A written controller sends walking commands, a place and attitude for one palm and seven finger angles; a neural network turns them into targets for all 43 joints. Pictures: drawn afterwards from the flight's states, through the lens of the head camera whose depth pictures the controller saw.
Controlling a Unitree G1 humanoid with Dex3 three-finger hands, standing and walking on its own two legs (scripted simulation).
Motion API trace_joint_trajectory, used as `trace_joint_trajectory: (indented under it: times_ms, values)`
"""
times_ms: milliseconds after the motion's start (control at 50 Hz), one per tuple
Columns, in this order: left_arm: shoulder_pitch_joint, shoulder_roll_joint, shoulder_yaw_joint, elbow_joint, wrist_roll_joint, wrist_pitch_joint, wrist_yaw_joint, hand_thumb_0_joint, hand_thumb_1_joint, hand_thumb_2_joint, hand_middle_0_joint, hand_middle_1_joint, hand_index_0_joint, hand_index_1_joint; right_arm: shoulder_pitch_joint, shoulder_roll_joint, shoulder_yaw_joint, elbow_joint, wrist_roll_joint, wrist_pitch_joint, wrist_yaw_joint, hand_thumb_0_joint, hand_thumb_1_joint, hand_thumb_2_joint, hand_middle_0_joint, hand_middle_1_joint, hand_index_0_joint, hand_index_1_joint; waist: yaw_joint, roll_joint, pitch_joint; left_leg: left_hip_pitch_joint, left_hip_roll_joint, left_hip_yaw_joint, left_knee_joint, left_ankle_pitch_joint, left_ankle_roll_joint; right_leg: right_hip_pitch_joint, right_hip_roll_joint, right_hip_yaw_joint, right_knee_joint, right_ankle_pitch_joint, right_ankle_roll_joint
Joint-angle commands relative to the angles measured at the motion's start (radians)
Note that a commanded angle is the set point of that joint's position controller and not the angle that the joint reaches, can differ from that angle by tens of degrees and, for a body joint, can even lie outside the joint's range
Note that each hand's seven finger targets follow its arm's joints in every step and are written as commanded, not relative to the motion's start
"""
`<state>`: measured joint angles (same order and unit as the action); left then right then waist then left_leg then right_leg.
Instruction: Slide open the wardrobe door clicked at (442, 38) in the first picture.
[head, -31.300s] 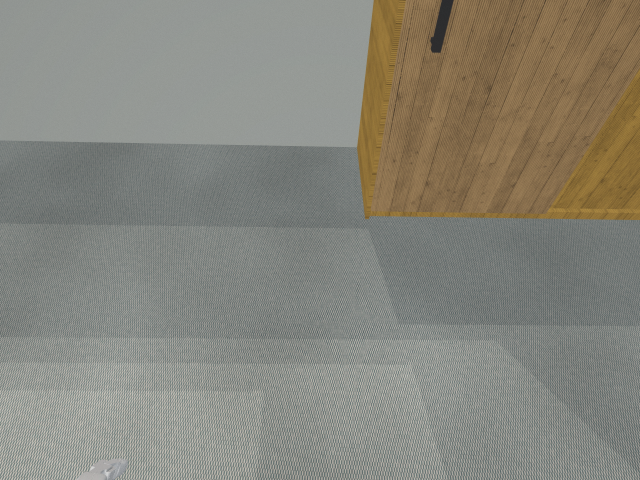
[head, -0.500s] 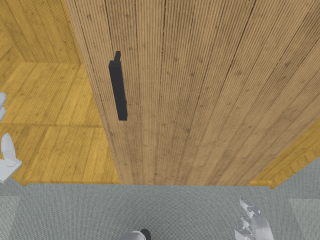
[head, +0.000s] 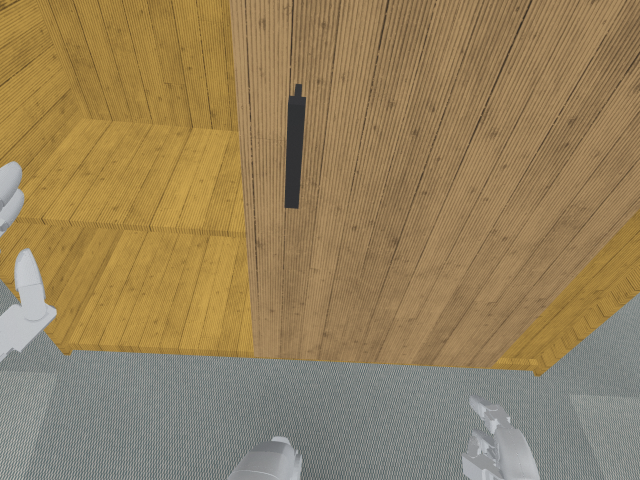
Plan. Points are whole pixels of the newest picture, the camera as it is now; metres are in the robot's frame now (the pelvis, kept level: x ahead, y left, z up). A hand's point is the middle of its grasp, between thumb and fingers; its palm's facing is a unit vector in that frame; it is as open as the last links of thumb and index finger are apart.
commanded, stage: stop stepping back and stand still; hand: left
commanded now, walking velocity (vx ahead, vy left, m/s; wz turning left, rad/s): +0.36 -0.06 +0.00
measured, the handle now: (294, 149) +0.57 +0.13 +0.11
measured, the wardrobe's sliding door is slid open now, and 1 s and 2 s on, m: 0.59 0.59 0.59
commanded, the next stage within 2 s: let the arm hang, fingers relaxed in 0.74 s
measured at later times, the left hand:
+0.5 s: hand out of the picture +0.11 +0.35 +0.19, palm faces +0.47 -0.80 -0.37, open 7.4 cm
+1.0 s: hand out of the picture +0.10 +0.34 -0.05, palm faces +0.23 -0.89 -0.40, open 7.4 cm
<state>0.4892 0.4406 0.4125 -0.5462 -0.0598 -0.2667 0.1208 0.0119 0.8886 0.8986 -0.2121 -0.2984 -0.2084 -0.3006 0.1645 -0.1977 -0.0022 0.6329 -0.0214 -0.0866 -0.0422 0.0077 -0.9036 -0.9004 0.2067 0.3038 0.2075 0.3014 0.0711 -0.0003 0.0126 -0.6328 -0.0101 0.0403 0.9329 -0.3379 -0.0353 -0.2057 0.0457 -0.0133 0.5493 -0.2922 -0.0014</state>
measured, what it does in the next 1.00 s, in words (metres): walks backwards: left foot, then right foot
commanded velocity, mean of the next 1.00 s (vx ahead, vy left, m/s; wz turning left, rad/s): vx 0.13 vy -0.11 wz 0.00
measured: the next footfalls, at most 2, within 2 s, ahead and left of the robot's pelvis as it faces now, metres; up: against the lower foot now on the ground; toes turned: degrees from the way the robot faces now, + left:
left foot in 0.10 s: +0.09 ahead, +0.11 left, +0.00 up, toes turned +0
right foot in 0.42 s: -0.12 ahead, -0.03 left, +0.00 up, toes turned -5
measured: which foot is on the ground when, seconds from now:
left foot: up 0.00-0.08, down 0.10-0.36, up 0.38-0.56, down 0.58-1.00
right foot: down 0.00-0.10, up 0.12-0.40, down 0.42-0.58, up 0.60-0.80, down 0.82-1.00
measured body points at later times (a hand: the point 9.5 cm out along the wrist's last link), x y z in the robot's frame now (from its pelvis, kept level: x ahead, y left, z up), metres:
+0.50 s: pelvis -0.10 +0.07 +0.00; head -0.12 +0.10 +0.45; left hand +0.08 +0.39 +0.21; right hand +0.04 -0.18 -0.08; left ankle -0.08 +0.19 -0.65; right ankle -0.16 -0.03 -0.72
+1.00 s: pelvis -0.09 +0.08 -0.01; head -0.09 +0.05 +0.43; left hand +0.08 +0.39 -0.02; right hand +0.04 -0.16 -0.14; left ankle -0.07 +0.21 -0.73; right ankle -0.09 -0.03 -0.72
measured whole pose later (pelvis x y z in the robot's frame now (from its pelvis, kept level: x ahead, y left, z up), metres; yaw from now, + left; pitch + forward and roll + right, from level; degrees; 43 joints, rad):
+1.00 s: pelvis -0.09 +0.08 -0.01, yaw +5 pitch +0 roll +0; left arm 0.25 0.28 0.16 0.33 0.02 0.03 0.03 0.00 0.91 0.90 -0.19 -0.30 -0.19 -0.30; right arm 0.25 -0.27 -0.01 0.74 -0.04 0.02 0.01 0.01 -0.90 -0.90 0.21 0.30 0.21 0.30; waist -0.03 0.06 -0.01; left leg -0.40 0.06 0.08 0.75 -0.32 0.03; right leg -0.36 -0.08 -0.14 0.79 -0.43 -0.01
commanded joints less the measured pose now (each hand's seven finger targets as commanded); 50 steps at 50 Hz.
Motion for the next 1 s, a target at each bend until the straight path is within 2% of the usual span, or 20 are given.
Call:
trace_joint_trajectory:
  times_ms: [0,40,80,100,140,300,340,360,380,400,440,520,560,600,700,760,800,820,920,980]
  values:
    - [-0.213,0.139,0.075,-0.014,0.003,0.021,0.021,0.000,0.900,0.900,-0.200,-0.300,-0.200,-0.300,-0.111,-0.117,-0.023,-0.146,0.012,-0.050,-0.048,0.000,-0.900,-0.900,0.200,0.300,0.200,0.300,-0.069,-0.159,0.075,0.278,0.084,-0.100,-0.025,-0.113,0.032,-0.313,-0.289,0.178,-0.244,0.061,-0.132]
    - [-0.279,0.139,0.071,-0.089,0.006,0.013,0.027,0.000,0.900,0.900,-0.200,-0.300,-0.200,-0.300,-0.058,-0.141,-0.024,-0.122,0.016,-0.071,-0.061,0.000,-0.900,-0.900,0.200,0.300,0.200,0.300,-0.091,0.101,-0.006,0.403,0.029,-0.042,-0.458,0.007,0.043,-0.230,-0.176,0.109,-0.076,-0.006,-0.075]
    - [-0.263,0.174,0.093,-0.217,0.003,-0.020,0.038,0.000,0.900,0.900,-0.200,-0.300,-0.200,-0.300,-0.034,-0.182,-0.042,-0.171,0.019,-0.120,-0.058,0.000,-0.900,-0.900,0.200,0.300,0.200,0.300,-0.080,0.438,-0.060,0.445,0.330,-0.510,-0.773,-0.141,0.139,-0.301,0.001,0.017,0.292,-0.261,0.009]
    - [-0.281,0.190,0.122,-0.273,0.010,-0.038,0.037,0.000,0.900,0.900,-0.200,-0.300,-0.200,-0.300,-0.038,-0.166,-0.060,-0.158,0.010,-0.133,-0.051,0.000,-0.900,-0.900,0.200,0.300,0.200,0.300,-0.067,0.284,-0.130,0.356,0.319,-0.519,-0.798,-0.261,0.184,-0.206,0.044,0.061,0.449,-0.216,0.014]
    - [-0.116,0.184,0.144,-0.314,-0.002,-0.002,0.022,0.000,0.900,0.900,-0.200,-0.300,-0.200,-0.300,-0.043,-0.143,-0.060,-0.159,0.015,-0.139,-0.004,0.000,-0.900,-0.900,0.200,0.300,0.200,0.300,-0.077,0.289,-0.132,0.326,0.299,-0.555,-0.898,-0.528,0.059,-0.236,0.034,0.087,0.560,-0.176,0.007]
    - [0.071,0.178,0.136,-0.175,-0.003,0.076,0.043,0.000,0.900,0.900,-0.200,-0.300,-0.200,-0.300,-0.022,-0.117,-0.053,-0.139,-0.012,-0.059,-0.021,0.000,-0.900,-0.900,0.200,0.300,0.200,0.300,-0.045,0.251,-0.137,0.198,0.139,-0.088,-0.765,-0.238,-0.058,0.271,0.109,-0.160,-0.074,-0.258,-0.083]
    - [-0.007,0.203,0.135,-0.152,0.005,0.089,0.023,0.000,0.900,0.900,-0.200,-0.300,-0.200,-0.300,0.020,-0.118,-0.063,-0.117,0.014,-0.045,-0.031,0.000,-0.900,-0.900,0.200,0.300,0.200,0.300,-0.054,-0.178,-0.130,0.277,-0.038,0.135,-0.028,-0.075,-0.034,0.084,-0.140,0.036,-0.297,-0.053,-0.179]
    - [-0.102,0.205,0.129,-0.191,-0.005,0.081,0.019,0.000,0.900,0.900,-0.200,-0.300,-0.200,-0.300,-0.015,-0.139,-0.065,-0.128,0.026,-0.042,-0.031,0.000,-0.900,-0.900,0.200,0.300,0.200,0.300,-0.079,-0.243,-0.062,0.159,-0.019,-0.009,0.389,-0.144,0.014,-0.118,-0.317,0.178,-0.295,0.033,-0.270]
    - [-0.166,0.245,0.183,-0.194,0.002,0.068,0.039,0.000,0.900,0.900,-0.200,-0.300,-0.200,-0.300,-0.023,-0.127,-0.040,-0.139,-0.001,-0.048,-0.020,0.000,-0.900,-0.900,0.200,0.300,0.200,0.300,-0.094,-0.111,-0.050,0.048,0.011,-0.111,0.567,-0.127,0.028,-0.190,-0.415,0.332,-0.324,-0.081,-0.335]
    - [-0.196,0.265,0.204,-0.073,-0.018,0.047,0.058,0.000,0.900,0.900,-0.200,-0.300,-0.200,-0.300,-0.028,-0.102,-0.008,-0.149,-0.004,-0.050,-0.010,0.000,-0.900,-0.900,0.200,0.300,0.200,0.300,-0.109,-0.142,0.020,-0.042,0.105,-0.142,0.531,-0.119,0.027,-0.203,-0.460,0.388,-0.346,-0.277,-0.183]
    - [-0.181,0.107,0.048,0.038,0.002,0.059,0.026,0.000,0.900,0.900,-0.200,-0.300,-0.200,-0.300,-0.044,-0.164,-0.068,-0.130,0.024,-0.047,-0.024,0.000,-0.900,-0.900,0.200,0.300,0.200,0.300,-0.089,-0.194,0.131,-0.058,0.124,-0.122,0.267,-0.044,0.041,-0.152,-0.352,0.380,-0.359,-0.370,-0.242]
    - [-0.258,0.134,0.037,-0.185,0.007,0.030,0.042,0.000,0.900,0.900,-0.200,-0.300,-0.200,-0.300,-0.040,-0.127,-0.032,-0.120,0.012,-0.069,-0.057,0.000,-0.900,-0.900,0.200,0.300,0.200,0.300,-0.107,0.117,0.008,0.442,0.036,0.061,-0.399,-0.019,0.052,-0.173,-0.172,0.014,0.027,-0.175,-0.139]
    - [-0.259,0.190,0.105,-0.377,-0.004,-0.013,0.045,0.000,0.900,0.900,-0.200,-0.300,-0.200,-0.300,-0.025,-0.168,-0.058,-0.166,0.002,-0.107,-0.042,0.000,-0.900,-0.900,0.200,0.300,0.200,0.300,-0.091,0.514,-0.038,0.629,0.365,-0.599,-0.690,-0.025,0.158,-0.471,0.031,-0.048,0.468,-0.363,-0.007]
    - [-0.140,0.267,0.202,-0.366,-0.018,-0.029,0.025,0.000,0.900,0.900,-0.200,-0.300,-0.200,-0.300,0.002,-0.132,-0.063,-0.153,-0.007,-0.118,-0.021,0.000,-0.900,-0.900,0.200,0.300,0.200,0.300,-0.087,0.283,-0.016,0.496,0.403,-0.683,-0.743,-0.047,0.222,-0.447,-0.020,0.077,0.614,-0.245,0.000]
    - [0.066,0.189,0.227,-0.262,-0.007,-0.017,0.020,0.000,0.900,0.900,-0.200,-0.300,-0.200,-0.300,-0.011,-0.134,-0.072,-0.166,-0.003,-0.108,0.006,0.000,-0.900,-0.900,0.200,0.300,0.200,0.300,-0.061,0.320,-0.058,0.154,0.277,-0.165,-0.665,-0.202,0.138,-0.006,-0.048,-0.039,0.229,-0.086,-0.005]
    - [0.069,0.170,0.205,-0.101,0.003,0.013,0.035,0.000,0.900,0.900,-0.200,-0.300,-0.200,-0.300,0.008,-0.124,-0.064,-0.168,0.010,-0.084,-0.007,0.000,-0.900,-0.900,0.200,0.300,0.200,0.300,-0.050,0.105,-0.090,0.011,0.153,-0.024,-0.380,-0.327,0.074,0.243,-0.004,-0.068,-0.030,-0.161,-0.037]
    - [0.037,0.199,0.195,-0.056,-0.006,0.036,0.045,0.000,0.900,0.900,-0.200,-0.300,-0.200,-0.300,-0.004,-0.111,-0.054,-0.178,0.016,-0.085,-0.017,0.000,-0.900,-0.900,0.200,0.300,0.200,0.300,-0.061,-0.286,-0.052,-0.068,0.013,-0.004,0.137,-0.193,0.041,0.106,-0.342,0.519,-0.316,-0.223,-0.204]
    - [-0.020,-0.059,-0.228,0.602,0.122,0.198,-0.078,0.000,0.900,0.900,-0.200,-0.300,-0.200,-0.300,-0.051,-0.160,-0.065,-0.026,0.010,-0.072,0.062,0.000,-0.900,-0.900,0.200,0.300,0.200,0.300,-0.101,-0.139,-0.041,-0.139,0.155,-0.031,0.214,-0.249,0.047,0.017,-0.517,0.228,-0.136,0.380,-0.187]
    - [-0.211,-0.100,-0.315,0.811,0.088,0.292,-0.115,0.000,0.900,0.900,-0.200,-0.300,-0.200,-0.300,0.110,-0.121,-0.044,0.003,-0.013,0.084,0.048,0.000,-0.900,-0.900,0.200,0.300,0.200,0.300,-0.135,-0.288,-0.020,0.291,0.040,0.061,-0.236,0.038,0.054,-0.177,-0.255,-0.042,0.084,0.364,-0.087]
    - [-0.181,-0.136,-0.338,1.003,0.094,0.300,-0.121,0.000,0.900,0.900,-0.200,-0.300,-0.200,-0.300,0.059,-0.222,-0.059,0.040,-0.040,0.087,0.037,0.000,-0.900,-0.900,0.200,0.300,0.200,0.300,-0.080,-0.018,-0.032,0.309,0.262,-0.245,-0.440,0.246,0.168,-0.199,-0.107,-0.047,0.196,-0.071,0.003]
